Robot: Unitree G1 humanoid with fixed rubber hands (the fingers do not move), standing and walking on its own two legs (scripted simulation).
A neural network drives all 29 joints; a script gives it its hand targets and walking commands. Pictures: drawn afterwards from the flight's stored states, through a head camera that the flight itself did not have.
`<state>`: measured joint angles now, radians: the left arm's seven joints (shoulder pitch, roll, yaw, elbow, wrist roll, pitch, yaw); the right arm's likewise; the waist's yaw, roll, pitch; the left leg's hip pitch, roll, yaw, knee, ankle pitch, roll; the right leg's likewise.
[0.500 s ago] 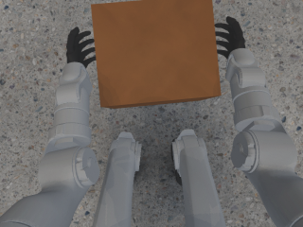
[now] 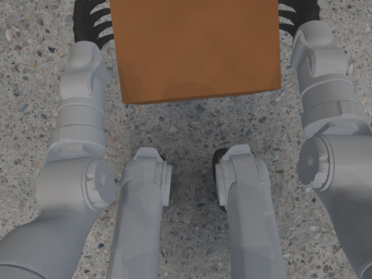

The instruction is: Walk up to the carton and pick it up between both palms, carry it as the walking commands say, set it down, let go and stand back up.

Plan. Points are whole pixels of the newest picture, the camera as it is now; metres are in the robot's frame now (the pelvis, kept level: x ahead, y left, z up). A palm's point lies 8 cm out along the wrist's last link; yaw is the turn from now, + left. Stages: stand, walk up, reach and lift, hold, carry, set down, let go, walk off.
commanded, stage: set down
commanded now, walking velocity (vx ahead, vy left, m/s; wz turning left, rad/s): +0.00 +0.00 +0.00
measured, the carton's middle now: (193, 40) +0.53 -0.03 -0.23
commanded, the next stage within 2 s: none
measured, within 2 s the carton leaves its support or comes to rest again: rests again in 0.98 s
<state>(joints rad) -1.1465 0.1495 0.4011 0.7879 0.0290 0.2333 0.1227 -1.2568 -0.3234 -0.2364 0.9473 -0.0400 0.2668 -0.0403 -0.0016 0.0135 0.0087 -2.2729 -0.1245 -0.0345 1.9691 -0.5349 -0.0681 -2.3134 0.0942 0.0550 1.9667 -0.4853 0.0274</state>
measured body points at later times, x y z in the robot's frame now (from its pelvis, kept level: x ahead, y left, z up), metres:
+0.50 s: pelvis +0.01 +0.00 -0.04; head +0.37 -0.02 +0.23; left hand +0.54 +0.16 -0.22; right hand +0.54 -0.22 -0.22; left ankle +0.11 +0.12 -0.39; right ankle +0.12 -0.12 -0.39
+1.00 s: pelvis +0.00 +0.00 -0.05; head +0.36 -0.02 +0.21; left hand +0.53 +0.16 -0.24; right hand +0.53 -0.22 -0.24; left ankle +0.11 +0.12 -0.39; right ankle +0.12 -0.11 -0.39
